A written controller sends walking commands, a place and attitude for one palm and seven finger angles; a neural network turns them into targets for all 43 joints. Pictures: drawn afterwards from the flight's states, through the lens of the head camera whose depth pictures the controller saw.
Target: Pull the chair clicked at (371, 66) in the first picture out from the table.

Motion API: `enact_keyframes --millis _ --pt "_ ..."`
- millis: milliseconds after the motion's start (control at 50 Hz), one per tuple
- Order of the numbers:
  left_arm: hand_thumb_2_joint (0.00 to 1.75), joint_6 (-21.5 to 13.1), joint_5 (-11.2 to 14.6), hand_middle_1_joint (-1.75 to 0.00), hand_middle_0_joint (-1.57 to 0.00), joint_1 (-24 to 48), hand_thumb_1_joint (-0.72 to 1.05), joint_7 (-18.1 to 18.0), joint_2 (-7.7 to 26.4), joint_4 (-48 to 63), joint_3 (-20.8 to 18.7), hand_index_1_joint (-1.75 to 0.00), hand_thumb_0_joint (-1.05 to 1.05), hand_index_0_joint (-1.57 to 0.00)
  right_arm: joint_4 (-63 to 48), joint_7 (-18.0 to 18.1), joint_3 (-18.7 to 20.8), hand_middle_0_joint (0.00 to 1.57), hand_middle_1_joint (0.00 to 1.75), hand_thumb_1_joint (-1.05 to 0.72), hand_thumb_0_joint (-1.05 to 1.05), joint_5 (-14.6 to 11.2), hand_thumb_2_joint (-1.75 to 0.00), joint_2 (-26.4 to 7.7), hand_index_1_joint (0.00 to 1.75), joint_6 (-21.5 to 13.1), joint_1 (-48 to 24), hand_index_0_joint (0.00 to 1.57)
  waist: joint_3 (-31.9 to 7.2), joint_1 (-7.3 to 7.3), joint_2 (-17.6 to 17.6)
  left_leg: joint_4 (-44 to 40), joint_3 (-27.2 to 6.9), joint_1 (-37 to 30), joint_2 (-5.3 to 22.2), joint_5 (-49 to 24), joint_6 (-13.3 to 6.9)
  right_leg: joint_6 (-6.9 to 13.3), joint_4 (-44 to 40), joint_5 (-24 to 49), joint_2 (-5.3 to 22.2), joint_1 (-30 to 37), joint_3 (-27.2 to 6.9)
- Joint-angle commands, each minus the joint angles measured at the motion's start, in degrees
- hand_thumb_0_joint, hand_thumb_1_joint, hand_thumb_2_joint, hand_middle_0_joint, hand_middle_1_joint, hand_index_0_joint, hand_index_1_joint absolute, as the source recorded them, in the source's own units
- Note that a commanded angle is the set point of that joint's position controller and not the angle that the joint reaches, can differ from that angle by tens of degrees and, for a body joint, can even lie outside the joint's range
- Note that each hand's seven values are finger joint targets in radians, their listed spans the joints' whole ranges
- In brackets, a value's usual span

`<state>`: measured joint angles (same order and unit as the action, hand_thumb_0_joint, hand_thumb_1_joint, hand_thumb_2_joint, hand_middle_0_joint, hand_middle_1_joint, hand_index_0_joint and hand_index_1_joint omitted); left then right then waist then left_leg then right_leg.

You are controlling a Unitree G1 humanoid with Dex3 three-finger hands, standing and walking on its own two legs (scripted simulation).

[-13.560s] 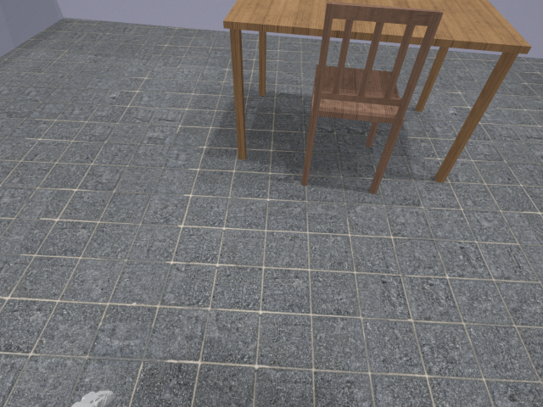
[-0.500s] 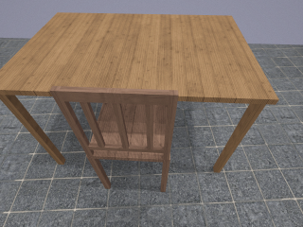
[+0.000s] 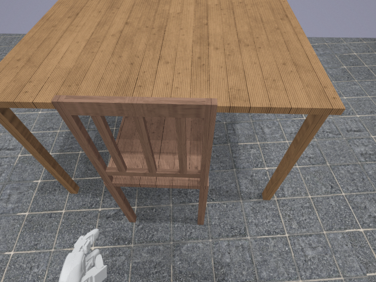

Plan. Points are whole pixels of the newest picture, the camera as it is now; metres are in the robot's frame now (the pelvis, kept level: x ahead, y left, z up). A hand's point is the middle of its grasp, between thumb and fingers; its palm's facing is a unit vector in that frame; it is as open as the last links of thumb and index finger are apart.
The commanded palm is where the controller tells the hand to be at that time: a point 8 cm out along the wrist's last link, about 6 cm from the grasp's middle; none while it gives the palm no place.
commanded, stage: raise the hand toward the chair's back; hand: left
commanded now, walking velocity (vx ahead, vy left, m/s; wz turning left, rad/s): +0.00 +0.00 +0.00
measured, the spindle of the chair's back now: (146, 146) +0.49 +0.14 -0.08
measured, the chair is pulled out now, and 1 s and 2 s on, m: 0.00 0.00 0.00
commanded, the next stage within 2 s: aim the fingers beside a spindle in 1.94 s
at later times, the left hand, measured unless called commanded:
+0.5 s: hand (103, 262) +0.17 +0.18 -0.05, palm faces -0.04 -1.00 -0.06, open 11.3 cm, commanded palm +0.14 +0.24 -0.05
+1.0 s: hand (102, 254) +0.19 +0.19 -0.06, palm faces -0.06 -1.00 -0.06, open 15.5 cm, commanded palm +0.17 +0.26 -0.04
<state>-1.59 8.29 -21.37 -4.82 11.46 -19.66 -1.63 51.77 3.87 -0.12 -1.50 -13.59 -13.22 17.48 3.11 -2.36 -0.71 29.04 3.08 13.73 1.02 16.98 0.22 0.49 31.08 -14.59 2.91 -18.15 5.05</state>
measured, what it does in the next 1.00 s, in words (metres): lowers itself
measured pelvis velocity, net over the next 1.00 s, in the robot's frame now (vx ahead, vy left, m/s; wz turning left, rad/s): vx -0.04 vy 0.01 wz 0.01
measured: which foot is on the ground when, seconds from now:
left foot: down 0.00-1.00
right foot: down 0.00-1.00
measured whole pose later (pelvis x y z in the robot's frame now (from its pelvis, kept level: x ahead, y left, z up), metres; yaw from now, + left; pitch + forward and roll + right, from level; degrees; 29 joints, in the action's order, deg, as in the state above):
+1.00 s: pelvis -0.04 +0.01 -0.10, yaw +1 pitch +16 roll -2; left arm -18.6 13.6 -22.1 13.5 15.8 5.7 -7.9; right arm 30.2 3.5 0.4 -0.5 -15.1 -15.3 11.3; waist -6.1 -1.1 0.1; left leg 72.1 -1.6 55.3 1.4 33.1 -0.1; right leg 0.6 68.3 -27.7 2.6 -56.7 5.3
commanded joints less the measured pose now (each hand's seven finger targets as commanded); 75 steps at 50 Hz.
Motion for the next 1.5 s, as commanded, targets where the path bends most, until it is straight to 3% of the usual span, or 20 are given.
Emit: enact_keyframes --millis 0,20,60,140,180,240,300,380,440,520,560,620,740,820,920,1120,1200,1260,1360,1480 --pt "0.81 -12.70 0.31 -0.27 -0.18 -1.24 0.69 3.21 2.01 13.08 -5.07 -0.27 0.00 -0.18 -14.19 -1.46 4.71 0.20 0.30 -0.90 0.00 1.67 -0.90 -8.31 0.30 -8.52 -5.61 0.20 -12.22 2.10 10.88 7.24 -3.48 13.79 -2.48 -5.83 -1.60 -0.17 5.77 -1.14 -2.06 -6.83 0.03" --pt "0.80 -15.11 1.52 -0.26 -0.18 -10.11 0.67 5.60 1.53 8.21 -6.84 -0.26 0.00 -0.18 -16.42 -2.88 5.03 0.20 0.30 -0.90 0.00 1.24 -0.90 -7.73 0.30 -8.42 -6.98 0.20 -11.82 4.91 8.90 9.05 -3.10 17.33 -2.77 -5.72 -0.63 0.46 8.10 -0.62 -1.81 -6.20 -0.77" --pt "0.78 -22.77 5.01 -0.26 -0.17 -16.37 0.62 11.91 -1.38 7.43 -7.52 -0.26 0.00 -0.17 -18.91 -5.34 5.55 0.20 0.30 -0.90 0.00 1.51 -0.90 -7.02 0.30 -8.24 -8.59 0.20 -14.13 7.10 11.59 16.16 -2.45 25.80 -3.20 -3.59 0.50 0.74 15.07 0.52 -0.67 -9.11 -3.19" --pt "0.74 -37.86 6.37 -0.24 -0.16 -15.46 0.53 23.34 4.34 12.25 -12.69 -0.24 0.00 -0.16 -23.64 -8.71 6.94 0.20 0.30 -0.90 0.00 2.01 -0.90 -7.62 0.30 -7.15 -10.76 0.20 -17.77 7.89 2.76 28.29 -2.15 37.70 -3.86 -2.49 0.97 1.91 26.89 6.19 0.32 -15.65 -8.22" --pt "0.72 -36.87 5.81 -0.23 -0.16 -11.54 0.48 24.20 6.26 18.24 -12.34 -0.23 0.00 -0.16 -27.62 -8.61 6.90 0.20 0.30 -0.90 0.00 2.15 -0.90 -8.10 0.30 -5.75 -13.02 0.20 -18.65 7.60 -1.74 30.89 -1.08 39.52 -4.24 0.95 -0.03 2.30 28.58 -2.34 -0.37 -20.19 -8.95" --pt "0.69 -34.36 7.24 -0.22 -0.15 -0.17 0.41 22.13 8.27 32.54 -12.38 -0.22 0.00 -0.15 -31.63 -6.65 6.45 0.20 0.30 -0.90 0.00 1.92 -0.90 -8.34 0.30 -5.06 -12.11 0.20 -21.33 4.34 -2.76 33.64 -2.23 39.79 -3.51 6.21 -1.07 1.32 27.65 -13.65 -1.40 -25.60 -9.96" --pt "0.66 -35.17 9.33 -0.21 -0.14 5.80 0.34 20.73 8.41 44.25 -11.39 -0.21 0.00 -0.14 -30.74 -4.05 5.74 0.20 0.30 -0.90 0.00 1.54 -0.90 -8.40 0.30 -5.98 -8.88 0.20 -26.01 1.76 -5.90 36.12 -4.15 35.97 -2.68 2.82 -1.70 1.11 29.57 -8.17 -2.49 -26.69 -7.86" --pt "0.62 -33.50 9.06 -0.20 -0.13 8.95 0.25 23.39 6.67 42.59 -6.64 -0.20 0.00 -0.13 -27.34 -1.66 4.72 0.20 0.30 -0.90 0.00 1.29 -0.90 -9.18 0.30 -7.21 -6.45 0.20 -26.58 -1.40 -1.01 39.51 -5.83 37.93 -1.48 1.84 -2.14 0.40 31.35 -6.49 -3.44 -29.66 -6.04" --pt "0.59 -25.75 8.31 -0.19 -0.13 4.54 0.18 26.03 6.44 35.08 -6.73 -0.19 0.00 -0.13 -27.46 -0.50 4.03 0.20 0.30 -0.90 0.00 0.11 -0.90 -9.32 0.30 -6.42 -7.39 0.20 -25.61 -0.52 1.78 38.03 -6.10 39.85 -1.54 5.00 -1.87 0.05 30.47 -9.92 -3.26 -29.43 -4.56" --pt "0.55 -13.06 8.31 -0.17 -0.12 -4.32 0.08 25.21 10.02 30.85 -13.95 -0.17 0.00 -0.12 -29.78 0.19 3.94 0.20 0.30 -0.90 0.00 -0.98 -0.90 -8.30 0.30 -3.65 -11.16 0.20 -28.49 4.64 2.61 33.33 -5.82 38.95 -2.35 5.68 -1.35 -0.18 27.89 -12.69 -2.57 -23.12 -4.21" --pt "0.53 -11.30 8.77 -0.16 -0.11 -3.02 0.04 22.54 10.87 37.13 -16.12 -0.16 0.00 -0.11 -31.35 0.05 3.73 0.20 0.30 -0.90 0.00 -0.61 -0.90 -7.20 0.30 -2.88 -11.63 0.20 -31.35 6.19 1.67 31.97 -5.80 36.73 -2.53 2.86 -1.15 -0.31 28.51 -9.88 -2.40 -21.07 -3.26" --pt "0.50 -14.79 9.37 -0.15 -0.11 -0.07 -0.03 17.51 10.98 42.80 -17.42 -0.15 0.00 -0.11 -30.84 -0.09 3.24 0.20 0.30 -0.90 0.00 0.18 -0.90 -5.87 0.30 -3.69 -11.84 0.20 -30.35 6.67 -0.79 31.29 -6.03 35.32 -2.44 0.72 -0.87 0.07 29.36 -7.87 -3.26 -22.29 -1.68" --pt "0.44 -25.05 6.82 -0.13 -0.09 1.56 -0.17 16.36 5.97 36.15 -8.49 -0.13 0.00 -0.09 -28.29 -1.04 3.11 0.20 0.30 -0.90 0.00 0.92 -0.90 -7.75 0.30 -5.72 -9.76 0.20 -18.39 1.26 0.13 31.04 -6.60 39.18 -1.89 11.02 -0.66 0.40 28.20 -18.37 -3.47 -32.18 -1.30" --pt "0.40 -23.12 5.56 -0.12 -0.08 0.80 -0.27 18.82 8.55 34.54 -7.90 -0.12 0.00 -0.08 -29.63 -0.26 3.24 0.20 0.30 -0.90 0.00 0.08 -0.90 -9.01 0.30 -6.15 -8.58 0.20 -19.33 1.23 -1.58 29.28 -6.67 38.86 -2.05 15.46 -0.98 0.50 26.66 -21.22 -3.23 -31.06 -2.34" --pt "0.35 -22.02 6.90 -0.10 -0.07 2.01 -0.38 17.07 14.50 41.34 -15.74 -0.10 0.00 -0.07 -30.04 0.50 3.50 0.20 0.30 -0.90 0.00 0.53 -0.90 -8.65 0.30 -5.35 -7.75 0.20 -27.20 3.74 -4.48 28.70 -6.38 32.79 -2.10 3.88 -0.93 0.79 27.62 -10.14 -3.78 -24.14 -1.36" --pt "0.30 -20.13 6.94 -0.08 -0.06 2.77 -0.50 21.09 8.88 30.82 -9.93 -0.08 0.00 -0.06 -28.46 -0.24 2.60 0.20 0.30 -0.90 0.00 0.38 -0.90 -8.91 0.30 -4.58 -7.86 0.20 -20.47 0.58 -1.80 29.54 -5.98 33.84 -2.14 2.51 -0.83 0.42 26.00 -6.60 -4.18 -25.29 -1.33" --pt "0.30 -18.36 8.41 -0.08 -0.06 6.81 -0.50 23.18 13.49 32.87 -15.28 -0.08 0.00 -0.06 -28.96 0.58 2.65 0.20 0.30 -0.90 0.00 0.36 -0.90 -9.08 0.30 -4.34 -7.77 0.20 -24.83 1.83 0.50 29.80 -5.77 33.15 -2.18 -0.36 -0.90 0.20 25.43 -3.13 -3.82 -20.77 -2.64" --pt "0.30 -20.23 10.00 -0.08 -0.06 8.59 -0.50 22.26 14.83 36.23 -18.79 -0.08 0.00 -0.06 -28.20 0.63 2.52 0.20 0.30 -0.90 0.00 0.83 -0.90 -8.23 0.30 -4.69 -7.60 0.20 -28.63 3.05 -3.00 29.93 -5.80 30.01 -2.20 -6.33 -0.50 0.35 26.95 2.97 -3.93 -18.94 -2.02" --pt "0.30 -22.19 10.28 -0.08 -0.06 7.12 -0.50 22.04 11.49 32.05 -17.00 -0.08 0.00 -0.06 -26.36 -0.19 2.68 0.20 0.30 -0.90 0.00 0.90 -0.90 -7.98 0.30 -5.03 -7.56 0.20 -27.25 2.46 -2.71 30.28 -5.67 30.04 -2.00 -8.91 -0.11 0.28 27.71 5.70 -4.11 -19.61 -1.53" --pt "0.30 -17.61 9.42 -0.08 -0.06 6.79 -0.50 25.05 12.40 28.02 -15.57 -0.08 0.00 -0.06 -27.64 0.01 2.84 0.20 0.30 -0.90 0.00 0.02 -0.90 -9.18 0.30 -4.37 -7.69 0.20 -24.91 2.06 -1.47 28.70 -5.35 31.80 -2.18 -3.84 -0.54 0.13 25.20 1.08 -3.72 -19.02 -2.40"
